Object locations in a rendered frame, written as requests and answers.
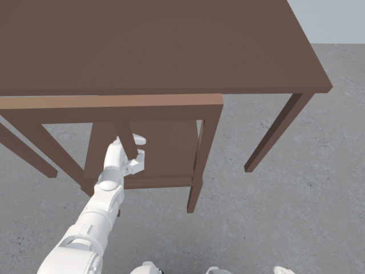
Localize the table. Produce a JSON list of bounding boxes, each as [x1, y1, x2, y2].
[[0, 0, 333, 178]]

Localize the robot left upper arm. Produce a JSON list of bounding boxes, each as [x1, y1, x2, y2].
[[40, 247, 103, 274]]

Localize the left robot forearm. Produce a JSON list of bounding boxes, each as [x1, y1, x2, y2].
[[37, 169, 124, 274]]

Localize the left robot hand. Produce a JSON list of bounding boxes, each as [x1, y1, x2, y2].
[[104, 134, 146, 176]]

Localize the chair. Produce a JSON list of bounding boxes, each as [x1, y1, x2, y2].
[[0, 94, 224, 217]]

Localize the left robot shin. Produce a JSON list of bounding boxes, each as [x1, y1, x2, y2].
[[142, 261, 155, 267]]

